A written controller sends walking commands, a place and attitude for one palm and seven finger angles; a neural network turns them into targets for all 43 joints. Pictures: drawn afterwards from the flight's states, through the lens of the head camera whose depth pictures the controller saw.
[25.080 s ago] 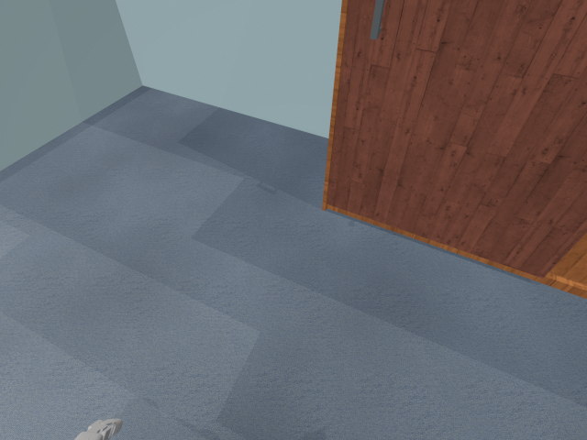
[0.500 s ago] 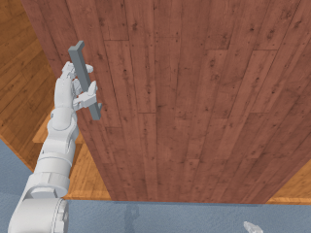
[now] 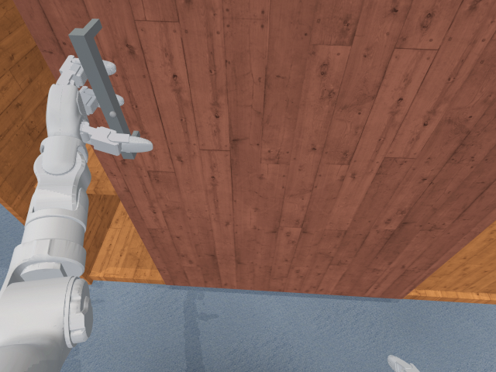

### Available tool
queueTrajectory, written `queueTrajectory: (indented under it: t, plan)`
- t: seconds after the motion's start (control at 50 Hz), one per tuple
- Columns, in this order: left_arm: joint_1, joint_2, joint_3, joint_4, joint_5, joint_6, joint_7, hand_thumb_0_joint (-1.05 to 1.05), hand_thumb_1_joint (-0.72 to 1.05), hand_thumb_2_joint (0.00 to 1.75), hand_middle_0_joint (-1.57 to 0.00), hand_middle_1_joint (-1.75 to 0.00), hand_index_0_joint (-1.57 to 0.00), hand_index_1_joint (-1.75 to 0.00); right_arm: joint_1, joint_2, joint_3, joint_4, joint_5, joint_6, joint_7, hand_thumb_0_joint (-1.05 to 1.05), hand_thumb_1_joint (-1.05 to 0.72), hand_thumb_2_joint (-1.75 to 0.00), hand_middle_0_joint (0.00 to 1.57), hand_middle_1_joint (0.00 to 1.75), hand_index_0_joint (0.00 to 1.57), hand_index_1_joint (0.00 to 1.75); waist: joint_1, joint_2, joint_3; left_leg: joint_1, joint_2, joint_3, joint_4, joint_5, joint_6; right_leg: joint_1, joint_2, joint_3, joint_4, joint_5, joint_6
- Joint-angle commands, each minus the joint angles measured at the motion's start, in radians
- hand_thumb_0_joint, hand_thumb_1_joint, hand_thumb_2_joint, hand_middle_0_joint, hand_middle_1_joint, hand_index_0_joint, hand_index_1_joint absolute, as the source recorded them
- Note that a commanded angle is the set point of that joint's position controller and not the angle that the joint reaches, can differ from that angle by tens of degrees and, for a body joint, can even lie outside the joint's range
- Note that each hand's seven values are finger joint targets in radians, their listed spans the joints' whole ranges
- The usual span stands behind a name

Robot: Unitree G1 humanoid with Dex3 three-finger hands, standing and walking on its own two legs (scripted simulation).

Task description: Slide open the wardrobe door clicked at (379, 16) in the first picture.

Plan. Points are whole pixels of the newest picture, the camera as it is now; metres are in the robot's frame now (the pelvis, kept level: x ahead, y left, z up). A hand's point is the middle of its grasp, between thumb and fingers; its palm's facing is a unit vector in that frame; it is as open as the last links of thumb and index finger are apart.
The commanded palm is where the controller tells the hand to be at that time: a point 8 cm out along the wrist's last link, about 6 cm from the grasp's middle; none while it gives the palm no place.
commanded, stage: loosen the grip on the handle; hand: left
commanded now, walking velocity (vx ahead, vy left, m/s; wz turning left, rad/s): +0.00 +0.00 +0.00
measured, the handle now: (114, 97) +0.49 +0.23 +0.19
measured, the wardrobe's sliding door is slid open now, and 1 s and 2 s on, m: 0.32 0.32 0.32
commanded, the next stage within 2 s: slip the hand off the handle in 0.16 s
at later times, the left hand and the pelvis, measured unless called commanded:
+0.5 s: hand (99, 110) +0.46 +0.24 +0.19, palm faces +0.12 -0.98 -0.16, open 14.1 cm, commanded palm +0.43 +0.31 +0.17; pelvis +0.01 +0.03 +0.00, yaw +1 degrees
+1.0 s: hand (50, 116) +0.45 +0.32 +0.18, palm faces +0.20 -0.97 -0.16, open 14.4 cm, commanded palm +0.41 +0.36 +0.17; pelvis +0.00 +0.04 -0.01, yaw +0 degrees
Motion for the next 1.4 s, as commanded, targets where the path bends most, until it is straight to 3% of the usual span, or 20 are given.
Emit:
queueTrajectory:
  t: [0.0, 0.08, 0.18, 0.22, 0.24, 0.3, 0.36, 0.46, 0.5, 0.56, 0.62, 0.68, 0.7, 0.82, 0.94, 1.04, 1.1, 1.22, 1.32, 1.38]
  plan:
    - [-0.55, 0.327, 0.099, -0.158, -0.022, -0.059, 0.013, 0.0, -0.55, 0.2, -0.29, -1.2, -0.29, -1.2, -0.067, -0.123, -0.056, -0.11, 0.004, -0.038, -0.01, 0.0, -0.9, -0.9, 0.2, 0.3, 0.2, 0.3, -0.002, -0.073, -0.317, -0.186, -0.009, -0.018, -0.035, -0.037, 0.026, 0.352, -0.173, 0.281, -0.173, -0.324, 0.054]
    - [-0.54, 0.297, 0.087, -0.13, -0.039, -0.092, -0.003, 0.0, -0.55, 0.2, -0.25, -1.15, -0.25, -1.15, -0.072, -0.123, -0.058, -0.097, 0.005, -0.029, -0.004, 0.0, -0.9, -0.9, 0.2, 0.3, 0.2, 0.3, 0.006, -0.056, -0.358, -0.194, -0.014, -0.026, -0.033, -0.018, 0.023, 0.385, -0.182, 0.282, -0.144, -0.22, 0.059]
    - [-0.539, 0.242, 0.035, -0.174, -0.028, -0.129, -0.013, 0.0, -0.55, 0.2, -0.25, -1.15, -0.25, -1.15, -0.054, -0.125, -0.061, -0.105, 0.002, -0.025, -0.001, 0.0, -0.9, -0.9, 0.2, 0.3, 0.2, 0.3, -0.005, 0.003, -0.376, -0.104, -0.017, -0.016, -0.049, 0.07, 0.037, 0.326, -0.131, 0.181, -0.085, -0.085, 0.044]
    - [-0.508, 0.212, 0.028, -0.15, -0.038, -0.125, -0.016, 0.0, -0.55, 0.2, -0.25, -1.15, -0.25, -1.15, -0.033, -0.127, -0.056, -0.11, 0.003, -0.028, -0.005, 0.0, -0.9, -0.9, 0.2, 0.3, 0.2, 0.3, -0.009, -0.028, -0.359, -0.059, -0.015, -0.019, -0.068, 0.085, 0.044, 0.288, -0.101, 0.121, -0.064, -0.037, 0.047]
    - [-0.49, 0.297, 0.1, -0.038, -0.036, -0.115, -0.012, 0.0, -0.55, 0.2, -0.25, -1.15, -0.25, -1.15, -0.017, -0.143, -0.056, -0.091, 0.002, -0.023, -0.014, 0.0, -0.9, -0.9, 0.2, 0.3, 0.2, 0.3, -0.019, -0.087, -0.296, -0.107, -0.013, -0.021, -0.057, 0.068, 0.044, 0.257, -0.102, 0.116, -0.068, -0.053, 0.054]
    - [-0.597, 0.315, 0.09, -0.099, -0.019, -0.124, -0.017, 0.0, -0.55, 0.2, -0.25, -1.15, -0.25, -1.15, -0.02, -0.136, -0.049, -0.102, -0.002, -0.013, -0.017, 0.0, -0.9, -0.9, 0.2, 0.3, 0.2, 0.3, -0.014, 0.001, -0.316, -0.079, -0.015, -0.03, -0.06, 0.087, 0.046, 0.244, -0.099, 0.096, -0.043, -0.024, 0.048]
    - [-0.57, 0.295, 0.079, -0.059, -0.001, -0.113, -0.022, 0.0, -0.55, 0.2, -0.25, -1.15, -0.25, -1.15, 0.005, -0.129, -0.038, -0.113, -0.007, -0.013, -0.019, 0.0, -0.9, -0.9, 0.2, 0.3, 0.2, 0.3, -0.013, 0.055, -0.342, -0.032, -0.016, -0.044, -0.061, 0.143, 0.036, 0.198, -0.079, 0.057, -0.002, 0.048, 0.04]
    - [-0.543, 0.348, 0.142, 0.0, -0.018, -0.107, -0.032, 0.0, -0.55, 0.2, -0.25, -1.15, -0.25, -1.15, 0.02, -0.134, -0.029, -0.127, -0.013, -0.004, -0.025, 0.0, -0.9, -0.9, 0.2, 0.3, 0.2, 0.3, 0.0, -0.021, -0.321, -0.074, -0.01, -0.054, -0.061, 0.134, 0.031, 0.2, -0.073, 0.05, 0.007, 0.043, 0.042]
    - [-0.531, 0.362, 0.165, -0.026, -0.02, -0.116, -0.036, 0.0, -0.55, 0.2, -0.25, -1.15, -0.25, -1.15, 0.02, -0.133, -0.03, -0.141, -0.015, 0.0, -0.025, 0.0, -0.9, -0.9, 0.2, 0.3, 0.2, 0.3, 0.015, -0.001, -0.333, -0.066, -0.007, -0.06, -0.061, 0.158, 0.029, 0.206, -0.072, 0.046, 0.017, 0.06, 0.035]
    - [-0.545, 0.372, 0.163, 0.01, -0.014, -0.116, -0.039, 0.0, -0.55, 0.2, -0.25, -1.15, -0.25, -1.15, 0.023, -0.132, -0.02, -0.147, -0.016, 0.007, -0.027, 0.0, -0.9, -0.9, 0.2, 0.3, 0.2, 0.3, 0.004, -0.012, -0.281, -0.099, -0.006, -0.061, -0.068, 0.087, 0.027, 0.163, -0.069, 0.045, 0.012, -0.01, 0.041]
    - [-0.516, 0.441, 0.212, -0.002, -0.002, -0.13, -0.04, 0.0, -0.55, 0.2, -0.25, -1.15, -0.25, -1.15, 0.027, -0.135, -0.021, -0.161, -0.019, 0.014, -0.03, 0.0, -0.9, -0.9, 0.2, 0.3, 0.2, 0.3, 0.023, -0.005, -0.315, -0.108, -0.007, -0.061, -0.069, 0.076, 0.029, 0.193, -0.066, 0.051, 0.017, -0.03, 0.038]
    - [-0.549, 0.441, 0.188, 0.03, 0.0, -0.127, -0.049, 0.0, -0.55, 0.2, -0.25, -1.15, -0.25, -1.15, 0.025, -0.14, -0.015, -0.164, -0.019, 0.018, -0.033, 0.0, -0.9, -0.9, 0.2, 0.3, 0.2, 0.3, 0.004, 0.004, -0.268, -0.142, -0.006, -0.063, -0.07, -0.01, 0.03, 0.144, -0.068, 0.055, 0.007, -0.109, 0.042]
    - [-0.551, 0.49, 0.227, 0.025, -0.001, -0.136, -0.05, 0.0, -0.55, 0.2, -0.25, -1.15, -0.25, -1.15, 0.03, -0.145, -0.019, -0.165, -0.02, 0.022, -0.035, 0.0, -0.9, -0.9, 0.2, 0.3, 0.2, 0.3, 0.013, -0.006, -0.278, -0.151, -0.004, -0.064, -0.068, -0.008, 0.034, 0.165, -0.07, 0.059, 0.004, -0.112, 0.04]
    - [-0.594, 0.555, 0.225, 0.102, 0.003, -0.158, -0.115, 0.0, -0.55, 0.2, -0.25, -1.15, -0.25, -1.15, 0.065, -0.167, -0.021, -0.155, -0.017, 0.03, -0.045, 0.0, -0.9, -0.9, 0.2, 0.3, 0.2, 0.3, -0.024, 0.013, -0.295, -0.188, -0.008, -0.065, -0.048, -0.074, 0.039, 0.141, -0.067, 0.075, 0.001, -0.178, 0.047]
    - [-0.497, 0.403, 0.133, -0.016, -0.069, -0.196, -0.212, 0.0, -0.55, 0.2, -0.25, -1.15, -0.25, -1.15, 0.083, -0.175, -0.035, -0.162, -0.016, 0.018, -0.04, 0.0, -0.9, -0.9, 0.2, 0.3, 0.2, 0.3, -0.017, 0.088, -0.378, -0.069, 0.005, -0.09, -0.036, 0.014, 0.028, 0.103, -0.052, 0.053, 0.028, -0.085, 0.034]
    - [-0.398, 0.366, 0.129, -0.156, -0.125, -0.157, -0.249, 0.0, -0.55, 0.2, -0.25, -1.15, -0.25, -1.15, 0.062, -0.175, -0.04, -0.176, -0.005, 0.021, -0.045, 0.0, -0.9, -0.9, 0.2, 0.3, 0.2, 0.3, 0.003, 0.101, -0.35, -0.04, 0.006, -0.088, -0.034, 0.107, 0.025, 0.119, -0.047, 0.045, 0.021, -0.02, 0.03]
    - [-0.305, 0.401, 0.183, -0.246, -0.137, -0.125, -0.231, 0.0, -0.55, 0.2, -0.25, -1.15, -0.25, -1.15, 0.046, -0.17, -0.042, -0.186, -0.006, 0.024, -0.046, 0.0, -0.9, -0.9, 0.2, 0.3, 0.2, 0.3, 0.032, 0.107, -0.343, -0.023, 0.006, -0.085, -0.031, 0.188, 0.021, 0.149, -0.045, 0.037, 0.026, 0.035, 0.024]
    - [-0.091, 0.347, 0.2, -0.499, -0.145, -0.089, -0.201, 0.0, -0.55, 0.2, -0.25, -1.15, -0.25, -1.15, 0.002, -0.139, -0.037, -0.226, -0.01, 0.003, -0.03, 0.0, -0.9, -0.9, 0.2, 0.3, 0.2, 0.3, 0.073, 0.148, -0.413, 0.082, 0.009, -0.084, -0.014, 0.437, -0.006, 0.208, -0.041, 0.031, 0.054, 0.184, 0.029]
    - [0.041, 0.296, 0.207, -0.53, -0.179, -0.009, -0.214, 0.0, -0.55, 0.2, -0.25, -1.15, -0.25, -1.15, -0.042, -0.133, -0.029, -0.235, 0.002, -0.003, -0.033, 0.0, -0.9, -0.9, 0.2, 0.3, 0.2, 0.3, 0.07, 0.036, -0.327, 0.042, 0.006, -0.071, -0.021, 0.394, -0.002, 0.225, -0.042, 0.023, 0.044, 0.215, 0.039]
    - [0.08, 0.282, 0.204, -0.612, -0.183, 0.027, -0.223, 0.0, -0.55, 0.2, -0.25, -1.15, -0.25, -1.15, -0.074, -0.121, -0.025, -0.249, 0.006, -0.009, -0.038, 0.0, -0.9, -0.9, 0.2, 0.3, 0.2, 0.3, 0.076, 0.054, -0.326, 0.058, 0.0, -0.069, -0.019, 0.403, -0.003, 0.236, -0.041, 0.019, 0.046, 0.231, 0.037]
